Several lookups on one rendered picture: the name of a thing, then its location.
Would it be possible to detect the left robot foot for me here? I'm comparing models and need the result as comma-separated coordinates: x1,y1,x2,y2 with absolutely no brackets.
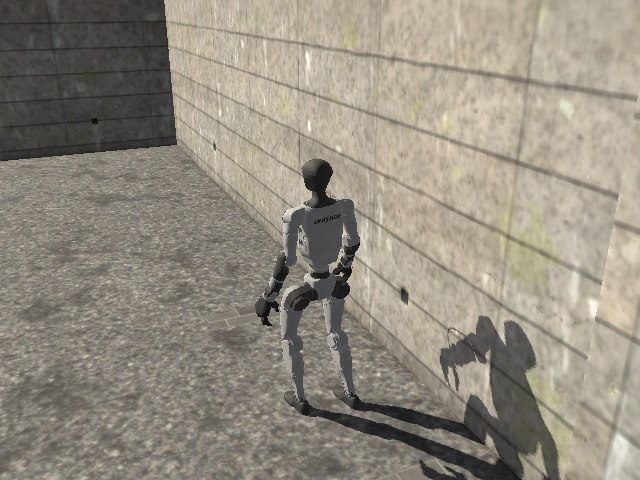
284,391,311,415

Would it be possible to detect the right robot hand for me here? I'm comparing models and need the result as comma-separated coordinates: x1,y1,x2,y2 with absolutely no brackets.
332,262,353,281

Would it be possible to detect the left robot hand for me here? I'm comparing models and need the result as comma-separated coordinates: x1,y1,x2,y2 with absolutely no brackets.
255,296,279,326

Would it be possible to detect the robot right upper arm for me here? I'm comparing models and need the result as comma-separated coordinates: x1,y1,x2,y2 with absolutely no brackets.
335,197,360,247

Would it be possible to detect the left robot forearm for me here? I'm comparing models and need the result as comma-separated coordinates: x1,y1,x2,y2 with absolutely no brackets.
263,252,289,302

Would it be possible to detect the robot left shin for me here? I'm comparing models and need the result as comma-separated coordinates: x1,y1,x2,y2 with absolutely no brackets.
282,339,305,403

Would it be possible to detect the robot left upper arm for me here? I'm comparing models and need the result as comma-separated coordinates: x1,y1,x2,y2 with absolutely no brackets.
280,206,305,266

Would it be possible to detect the right robot forearm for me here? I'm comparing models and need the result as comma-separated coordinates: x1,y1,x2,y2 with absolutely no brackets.
340,237,360,268

